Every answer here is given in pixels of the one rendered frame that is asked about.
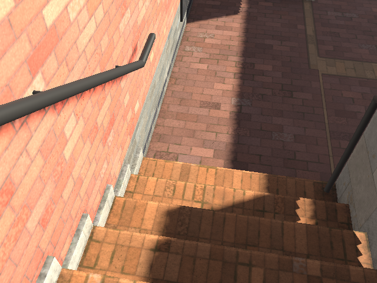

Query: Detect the stairs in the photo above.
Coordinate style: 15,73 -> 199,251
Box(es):
57,157 -> 377,283

